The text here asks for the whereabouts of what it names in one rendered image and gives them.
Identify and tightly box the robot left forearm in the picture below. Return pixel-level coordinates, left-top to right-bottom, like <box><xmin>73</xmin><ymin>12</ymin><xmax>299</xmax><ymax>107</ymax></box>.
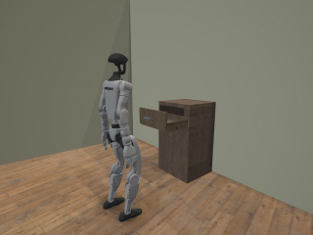
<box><xmin>99</xmin><ymin>109</ymin><xmax>110</xmax><ymax>133</ymax></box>

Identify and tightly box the robot left thigh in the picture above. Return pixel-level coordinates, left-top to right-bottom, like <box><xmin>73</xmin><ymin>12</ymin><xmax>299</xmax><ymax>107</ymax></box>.
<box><xmin>106</xmin><ymin>133</ymin><xmax>125</xmax><ymax>175</ymax></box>

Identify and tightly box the humanoid robot torso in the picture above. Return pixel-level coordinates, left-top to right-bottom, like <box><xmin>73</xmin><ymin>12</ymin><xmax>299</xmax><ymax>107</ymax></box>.
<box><xmin>105</xmin><ymin>77</ymin><xmax>130</xmax><ymax>143</ymax></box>

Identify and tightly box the cabinet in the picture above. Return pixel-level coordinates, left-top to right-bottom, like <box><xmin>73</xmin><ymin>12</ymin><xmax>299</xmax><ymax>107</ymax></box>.
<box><xmin>158</xmin><ymin>99</ymin><xmax>216</xmax><ymax>184</ymax></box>

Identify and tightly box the robot left upper arm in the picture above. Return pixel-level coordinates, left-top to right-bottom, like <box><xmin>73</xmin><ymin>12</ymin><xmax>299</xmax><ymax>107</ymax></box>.
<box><xmin>99</xmin><ymin>80</ymin><xmax>107</xmax><ymax>112</ymax></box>

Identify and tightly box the drawer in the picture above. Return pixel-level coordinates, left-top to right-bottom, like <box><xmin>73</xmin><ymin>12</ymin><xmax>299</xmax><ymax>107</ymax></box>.
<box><xmin>139</xmin><ymin>107</ymin><xmax>188</xmax><ymax>132</ymax></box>

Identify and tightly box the robot right forearm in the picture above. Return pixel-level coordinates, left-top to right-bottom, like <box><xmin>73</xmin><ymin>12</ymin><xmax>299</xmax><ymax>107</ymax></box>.
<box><xmin>118</xmin><ymin>109</ymin><xmax>132</xmax><ymax>146</ymax></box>

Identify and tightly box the left robot hand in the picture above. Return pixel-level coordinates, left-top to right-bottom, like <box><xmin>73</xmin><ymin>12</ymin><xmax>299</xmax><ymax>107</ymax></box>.
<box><xmin>101</xmin><ymin>131</ymin><xmax>112</xmax><ymax>150</ymax></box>

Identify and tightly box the right robot hand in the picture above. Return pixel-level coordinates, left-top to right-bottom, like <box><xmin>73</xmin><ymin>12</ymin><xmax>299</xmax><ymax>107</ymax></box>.
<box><xmin>123</xmin><ymin>144</ymin><xmax>137</xmax><ymax>168</ymax></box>

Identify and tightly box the handle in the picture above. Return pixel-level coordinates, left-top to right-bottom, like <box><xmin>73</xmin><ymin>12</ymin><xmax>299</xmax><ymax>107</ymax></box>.
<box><xmin>143</xmin><ymin>117</ymin><xmax>154</xmax><ymax>121</ymax></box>

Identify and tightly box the robot right upper arm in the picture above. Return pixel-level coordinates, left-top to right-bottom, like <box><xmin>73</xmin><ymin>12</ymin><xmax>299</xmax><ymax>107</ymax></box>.
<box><xmin>116</xmin><ymin>80</ymin><xmax>133</xmax><ymax>118</ymax></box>

